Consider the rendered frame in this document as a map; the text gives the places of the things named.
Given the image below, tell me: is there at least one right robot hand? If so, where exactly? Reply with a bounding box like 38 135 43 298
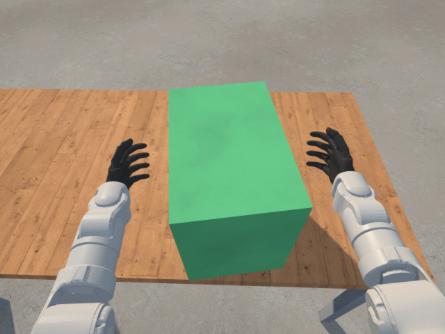
306 127 355 184

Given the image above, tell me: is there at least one carton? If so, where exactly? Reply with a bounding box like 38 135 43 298
168 81 313 280

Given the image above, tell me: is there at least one left robot upper arm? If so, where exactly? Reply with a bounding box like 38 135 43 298
34 303 115 334

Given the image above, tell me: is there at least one right robot upper arm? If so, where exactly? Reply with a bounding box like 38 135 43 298
365 280 445 334

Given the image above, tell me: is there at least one robot right forearm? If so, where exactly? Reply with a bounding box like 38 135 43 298
332 171 445 301

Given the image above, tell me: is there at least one left robot hand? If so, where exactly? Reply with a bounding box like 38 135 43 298
106 138 149 190

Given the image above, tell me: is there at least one table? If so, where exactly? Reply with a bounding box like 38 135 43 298
0 88 437 322

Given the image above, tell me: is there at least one robot left forearm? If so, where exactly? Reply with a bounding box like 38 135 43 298
31 182 131 334

